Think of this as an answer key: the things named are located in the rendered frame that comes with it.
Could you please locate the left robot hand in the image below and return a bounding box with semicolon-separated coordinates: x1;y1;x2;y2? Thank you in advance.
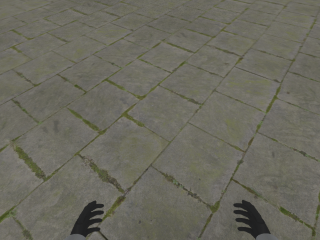
70;200;104;238

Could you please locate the right robot hand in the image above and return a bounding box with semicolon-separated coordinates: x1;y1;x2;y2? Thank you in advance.
233;200;271;239

